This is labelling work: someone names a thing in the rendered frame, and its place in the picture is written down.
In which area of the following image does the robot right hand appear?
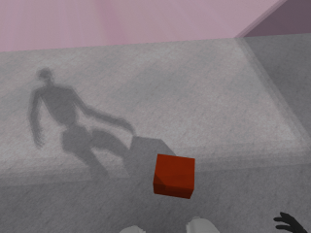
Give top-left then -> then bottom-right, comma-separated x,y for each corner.
273,212 -> 308,233

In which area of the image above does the carton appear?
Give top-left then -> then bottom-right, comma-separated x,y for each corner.
153,153 -> 195,199

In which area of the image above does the right robot thigh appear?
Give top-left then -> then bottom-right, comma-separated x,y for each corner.
186,218 -> 220,233

